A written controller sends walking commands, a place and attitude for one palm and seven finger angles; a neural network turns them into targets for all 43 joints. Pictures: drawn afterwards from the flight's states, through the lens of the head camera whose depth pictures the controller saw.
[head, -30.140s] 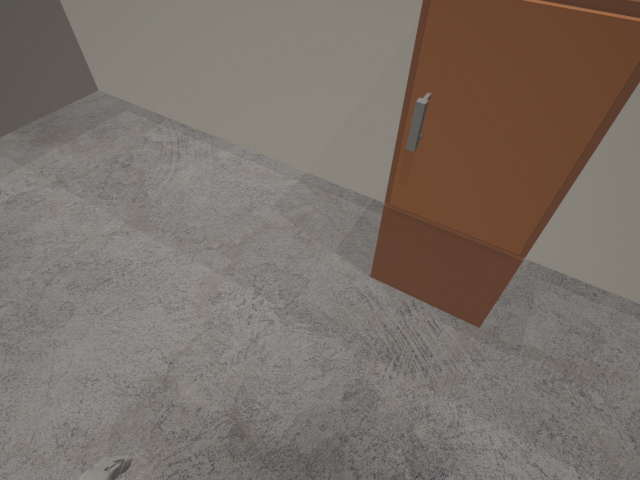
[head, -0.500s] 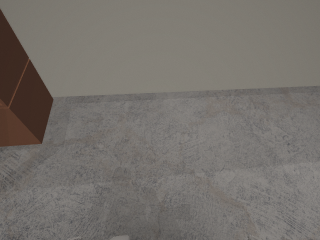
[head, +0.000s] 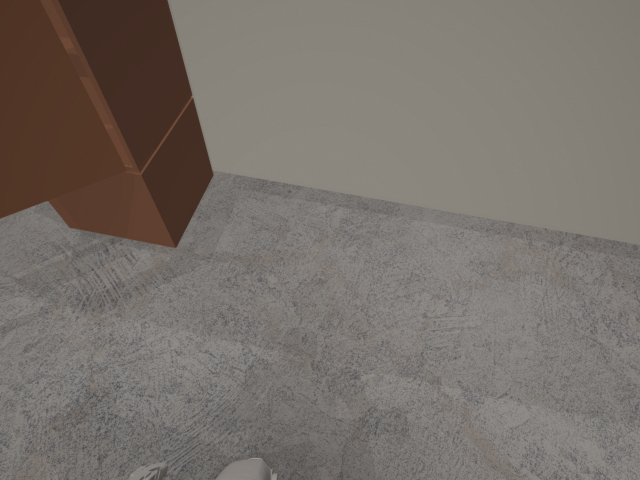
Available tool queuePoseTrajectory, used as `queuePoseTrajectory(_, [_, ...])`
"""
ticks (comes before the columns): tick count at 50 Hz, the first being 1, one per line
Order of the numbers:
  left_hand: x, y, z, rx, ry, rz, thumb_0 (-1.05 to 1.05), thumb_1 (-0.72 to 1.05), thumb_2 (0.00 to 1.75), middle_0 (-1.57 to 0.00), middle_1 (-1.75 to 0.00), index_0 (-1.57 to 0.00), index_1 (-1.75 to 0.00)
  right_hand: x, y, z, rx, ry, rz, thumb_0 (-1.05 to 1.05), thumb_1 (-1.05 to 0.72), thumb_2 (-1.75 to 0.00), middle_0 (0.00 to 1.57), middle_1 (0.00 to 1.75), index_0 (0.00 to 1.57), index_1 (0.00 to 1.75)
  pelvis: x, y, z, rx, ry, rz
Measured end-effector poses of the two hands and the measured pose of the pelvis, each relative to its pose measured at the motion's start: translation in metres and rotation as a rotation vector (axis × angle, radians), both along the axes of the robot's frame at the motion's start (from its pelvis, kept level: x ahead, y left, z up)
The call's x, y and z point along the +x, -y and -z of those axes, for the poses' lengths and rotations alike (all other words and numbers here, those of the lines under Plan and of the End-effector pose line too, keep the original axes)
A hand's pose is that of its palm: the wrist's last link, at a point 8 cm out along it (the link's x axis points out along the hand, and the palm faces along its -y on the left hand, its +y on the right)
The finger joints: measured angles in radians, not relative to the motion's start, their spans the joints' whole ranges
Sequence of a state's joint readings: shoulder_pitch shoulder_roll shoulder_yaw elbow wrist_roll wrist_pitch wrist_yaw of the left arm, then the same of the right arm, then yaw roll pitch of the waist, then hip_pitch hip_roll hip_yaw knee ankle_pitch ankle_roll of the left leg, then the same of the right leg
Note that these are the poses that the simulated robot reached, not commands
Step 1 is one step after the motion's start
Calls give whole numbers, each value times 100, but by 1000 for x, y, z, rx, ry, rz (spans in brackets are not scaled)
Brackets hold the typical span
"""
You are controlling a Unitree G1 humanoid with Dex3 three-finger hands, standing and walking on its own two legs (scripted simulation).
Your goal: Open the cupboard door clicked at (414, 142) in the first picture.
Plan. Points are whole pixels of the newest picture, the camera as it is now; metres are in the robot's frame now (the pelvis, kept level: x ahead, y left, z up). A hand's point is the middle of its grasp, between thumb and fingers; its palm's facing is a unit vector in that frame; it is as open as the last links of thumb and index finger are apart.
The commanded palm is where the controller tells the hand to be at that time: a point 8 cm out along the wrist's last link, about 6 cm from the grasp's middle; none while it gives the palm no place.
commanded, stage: turn to face it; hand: left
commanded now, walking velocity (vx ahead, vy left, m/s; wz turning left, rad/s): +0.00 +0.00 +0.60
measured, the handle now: out of the picture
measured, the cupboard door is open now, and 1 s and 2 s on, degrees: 46 46 46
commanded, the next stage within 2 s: take the last steps up to it in 1.00 s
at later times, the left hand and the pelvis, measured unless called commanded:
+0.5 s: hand out of the picture +0.07 +0.21 -0.15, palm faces +0.29 -0.91 -0.29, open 7.4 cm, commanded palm none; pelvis +0.01 -0.02 -0.01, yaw +18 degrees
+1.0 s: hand out of the picture -0.02 +0.21 -0.16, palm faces +0.53 -0.81 -0.25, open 7.4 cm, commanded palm none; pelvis +0.02 -0.01 +0.00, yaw +31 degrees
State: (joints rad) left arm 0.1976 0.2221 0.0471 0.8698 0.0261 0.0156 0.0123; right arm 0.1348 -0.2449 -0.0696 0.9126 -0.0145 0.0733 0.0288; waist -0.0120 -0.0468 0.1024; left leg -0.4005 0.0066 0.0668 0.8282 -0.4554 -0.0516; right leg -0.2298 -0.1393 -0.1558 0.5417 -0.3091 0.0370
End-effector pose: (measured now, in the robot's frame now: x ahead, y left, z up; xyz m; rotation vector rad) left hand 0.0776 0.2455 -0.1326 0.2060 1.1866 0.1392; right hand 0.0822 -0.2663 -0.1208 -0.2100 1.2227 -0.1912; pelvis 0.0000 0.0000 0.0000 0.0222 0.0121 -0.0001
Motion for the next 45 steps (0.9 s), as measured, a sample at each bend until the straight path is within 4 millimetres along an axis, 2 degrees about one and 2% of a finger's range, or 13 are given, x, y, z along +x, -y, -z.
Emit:
queuePoseTrajectory(4, [-19, -14, 23, -40, -32, -71, 0, 90, 90, -21, -30, -20, -30, 30, -15, 3, -35, 45, -85, 1, -91, -90, 20, 30, 20, 30, 4, -13, 14, -15, -7, -58])
queuePoseTrajectory(6, [-27, -21, 28, -36, -63, -100, 0, 91, 90, -21, -30, -20, -30, 37, -22, 1, -43, 53, -117, 1, -91, -90, 20, 30, 20, 30, 4, -14, 14, -14, -7, -73])
queuePoseTrajectory(9, [-29, -29, 22, -24, -70, -139, 1, 91, 90, -21, -30, -20, -30, 39, -29, -4, -51, 41, -149, 1, -91, -90, 20, 30, 21, 30, 5, -14, 8, -28, -13, -108])
queuePoseTrajectory(13, [-22, -34, 7, -6, -22, -176, 1, 91, 90, -20, -30, -20, -30, 38, -32, -5, -42, 6, -182, 1, -91, -90, 20, 30, 21, 30, 6, -9, 0, -42, -13, -154])
queuePoseTrajectory(18, [-11, -29, -8, 28, 55, -209, 1, 91, 90, -20, -30, -20, -30, 37, -23, 4, -15, -36, -209, 1, -90, -90, 20, 30, 21, 30, 9, 5, 0, -44, -6, -212])
queuePoseTrajectory(21, [-12, -22, -11, 66, 104, -229, 1, 91, 90, -20, -30, -20, -30, 45, -12, 17, 6, -44, -222, 1, -90, -90, 21, 30, 21, 30, 12, 17, 8, -20, -10, -245])
queuePoseTrajectory(24, [-26, -14, -15, 75, 96, -265, 0, 91, 90, -20, -30, -20, -30, 59, -7, 20, 9, -48, -252, 1, -90, -90, 20, 30, 21, 30, 12, 21, 7, -24, 9, -296])
queuePoseTrajectory(28, [-50, -3, -13, 47, 55, -325, 0, 91, 90, -20, -30, -20, -30, 78, -12, 10, 5, -43, -302, 1, -91, -90, 20, 30, 20, 30, 15, 20, 0, -9, 12, -350])
queuePoseTrajectory(32, [-77, 2, -1, 0, 20, -390, 0, 91, 90, -21, -30, -20, -30, 102, -31, 0, -10, -20, -379, 1, -91, -90, 20, 30, 20, 30, 16, 14, 0, 3, 5, -400])
queuePoseTrajectory(36, [-110, -4, 23, -41, -26, -469, 0, 90, 90, -21, -30, -20, -30, 125, -57, 3, -36, 40, -463, 1, -91, -90, 20, 30, 20, 30, 14, 0, 14, -17, -2, -451])
queuePoseTrajectory(40, [-132, -9, 24, -40, -92, -525, 1, 91, 90, -21, -30, -20, -30, 131, -78, -3, -41, 55, -523, 1, -91, -90, 20, 30, 20, 30, 14, -1, 9, -21, 0, -476])
queuePoseTrajectory(45, [-135, -10, 9, -22, -75, -565, 1, 91, 90, -20, -30, -20, -30, 130, -87, -3, -22, 32, -563, 1, -91, -90, 20, 30, 21, 30, 16, 3, 0, -39, 9, -513])
